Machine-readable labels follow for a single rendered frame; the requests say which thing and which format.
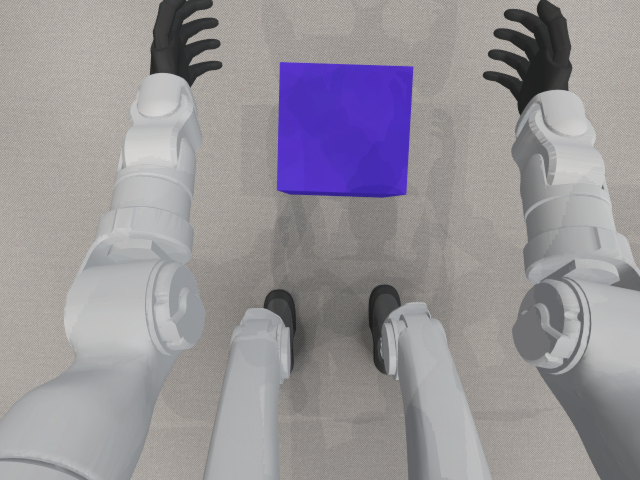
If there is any right robot forearm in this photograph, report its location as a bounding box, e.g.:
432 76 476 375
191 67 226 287
511 90 640 291

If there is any robot right foot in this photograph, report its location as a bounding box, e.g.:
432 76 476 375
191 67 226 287
369 285 401 375

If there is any left robot hand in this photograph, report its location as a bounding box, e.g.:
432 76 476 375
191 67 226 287
150 0 222 88

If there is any right robot hand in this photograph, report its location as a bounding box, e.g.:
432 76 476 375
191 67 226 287
483 0 572 116

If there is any left robot forearm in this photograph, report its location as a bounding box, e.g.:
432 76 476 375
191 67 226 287
64 73 202 347

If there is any carton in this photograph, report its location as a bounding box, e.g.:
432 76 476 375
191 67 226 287
277 62 413 198

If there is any robot left shin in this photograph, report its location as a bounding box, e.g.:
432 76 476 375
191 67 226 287
229 308 285 351

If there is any robot right upper arm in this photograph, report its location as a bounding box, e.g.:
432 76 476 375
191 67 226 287
512 276 640 480

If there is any robot left upper arm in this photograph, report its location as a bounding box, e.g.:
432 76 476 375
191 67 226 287
0 258 205 480

